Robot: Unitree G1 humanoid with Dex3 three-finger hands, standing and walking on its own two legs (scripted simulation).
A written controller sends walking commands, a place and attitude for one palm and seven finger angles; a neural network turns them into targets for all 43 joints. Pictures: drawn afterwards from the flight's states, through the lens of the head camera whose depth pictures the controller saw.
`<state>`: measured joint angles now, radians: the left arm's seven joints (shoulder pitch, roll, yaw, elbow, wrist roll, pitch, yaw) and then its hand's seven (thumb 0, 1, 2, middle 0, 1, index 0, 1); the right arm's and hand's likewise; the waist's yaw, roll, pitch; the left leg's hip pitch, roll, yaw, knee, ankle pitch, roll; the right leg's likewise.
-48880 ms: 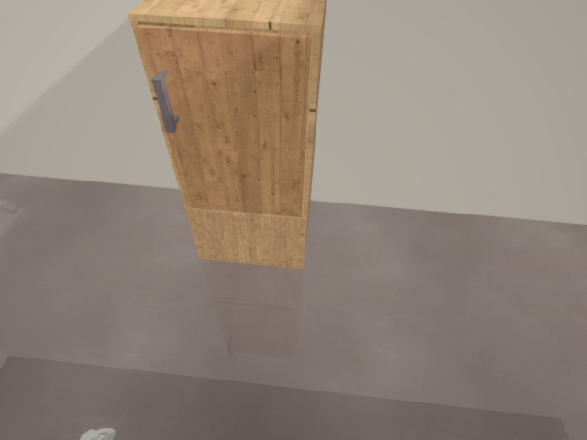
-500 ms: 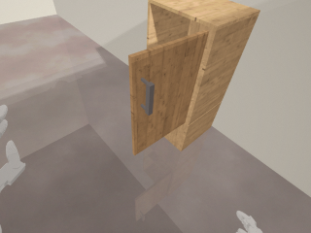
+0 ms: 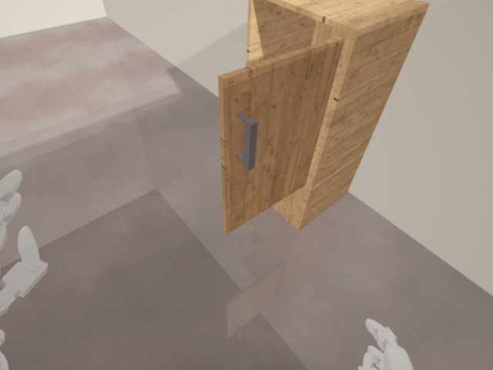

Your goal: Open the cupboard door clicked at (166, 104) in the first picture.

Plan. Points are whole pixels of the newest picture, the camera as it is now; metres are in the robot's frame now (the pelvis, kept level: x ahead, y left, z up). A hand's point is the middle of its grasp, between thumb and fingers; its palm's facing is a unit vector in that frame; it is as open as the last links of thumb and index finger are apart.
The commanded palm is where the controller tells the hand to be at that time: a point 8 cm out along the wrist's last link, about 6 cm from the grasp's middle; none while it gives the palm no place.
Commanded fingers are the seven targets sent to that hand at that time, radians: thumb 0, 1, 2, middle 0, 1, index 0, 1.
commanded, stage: let the arm hang, fingers relaxed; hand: left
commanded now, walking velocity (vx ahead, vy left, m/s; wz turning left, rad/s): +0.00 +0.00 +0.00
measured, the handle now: (245, 141) +0.64 +0.05 -0.01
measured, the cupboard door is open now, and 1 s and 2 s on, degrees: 88 88 88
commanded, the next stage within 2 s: look to check the result in 1.14 s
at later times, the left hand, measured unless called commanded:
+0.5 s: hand out of the picture -0.02 +0.17 -0.18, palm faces +0.03 -0.98 -0.18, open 7.2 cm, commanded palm none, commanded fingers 0.00 0.90 0.90 -0.20 -0.30 -0.20 -0.30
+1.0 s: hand out of the picture +0.08 +0.17 -0.17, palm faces +0.04 -0.97 -0.24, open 7.4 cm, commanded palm none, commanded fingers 0.00 0.90 0.90 -0.20 -0.30 -0.20 -0.30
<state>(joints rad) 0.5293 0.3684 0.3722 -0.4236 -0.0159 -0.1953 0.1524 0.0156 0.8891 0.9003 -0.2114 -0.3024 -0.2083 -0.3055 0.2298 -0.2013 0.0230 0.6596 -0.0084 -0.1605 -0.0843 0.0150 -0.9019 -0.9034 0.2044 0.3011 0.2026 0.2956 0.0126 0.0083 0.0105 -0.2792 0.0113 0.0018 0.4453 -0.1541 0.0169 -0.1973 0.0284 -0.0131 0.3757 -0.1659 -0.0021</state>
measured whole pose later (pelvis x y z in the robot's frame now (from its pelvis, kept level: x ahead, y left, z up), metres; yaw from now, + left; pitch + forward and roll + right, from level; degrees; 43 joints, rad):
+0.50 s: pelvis +0.00 -0.02 +0.00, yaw +2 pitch -1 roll -1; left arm 0.29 0.21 0.00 1.10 0.01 0.03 0.00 0.01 0.95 0.90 -0.21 -0.30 -0.20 -0.30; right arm 0.28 -0.22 0.00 1.09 -0.02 0.03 -0.02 0.01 -0.91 -0.90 0.20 0.30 0.20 0.29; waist 0.00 -0.02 0.08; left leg -0.29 0.01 -0.03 0.47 -0.16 0.00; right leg -0.22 0.03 -0.05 0.44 -0.21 -0.03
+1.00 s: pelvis +0.03 -0.02 +0.00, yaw +1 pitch -1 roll +0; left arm 0.17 0.19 0.01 1.12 0.00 -0.01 0.02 0.00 0.91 0.90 -0.20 -0.30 -0.20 -0.30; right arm 0.20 -0.19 0.00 1.12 -0.02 0.00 -0.03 0.01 -0.91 -0.90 0.20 0.30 0.20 0.29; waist -0.01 0.03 0.04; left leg -0.21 0.00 -0.02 0.40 -0.17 -0.01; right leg -0.15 0.02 -0.04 0.41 -0.23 -0.03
